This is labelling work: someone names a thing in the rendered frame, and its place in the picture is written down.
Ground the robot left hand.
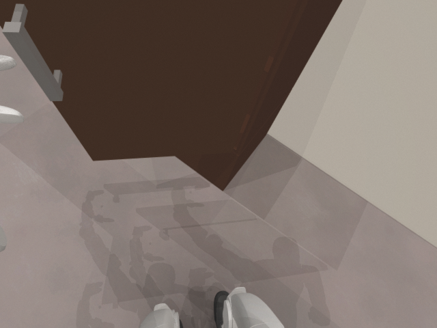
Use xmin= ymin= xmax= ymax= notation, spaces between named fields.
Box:
xmin=0 ymin=55 xmax=25 ymax=124

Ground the right robot shin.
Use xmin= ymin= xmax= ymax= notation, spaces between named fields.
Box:
xmin=221 ymin=287 xmax=246 ymax=328

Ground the cupboard door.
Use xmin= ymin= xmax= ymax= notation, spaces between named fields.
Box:
xmin=0 ymin=0 xmax=291 ymax=161

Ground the handle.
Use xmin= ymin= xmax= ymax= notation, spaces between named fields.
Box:
xmin=2 ymin=3 xmax=64 ymax=101

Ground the robot right thigh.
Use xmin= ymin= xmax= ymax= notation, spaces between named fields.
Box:
xmin=224 ymin=292 xmax=284 ymax=328

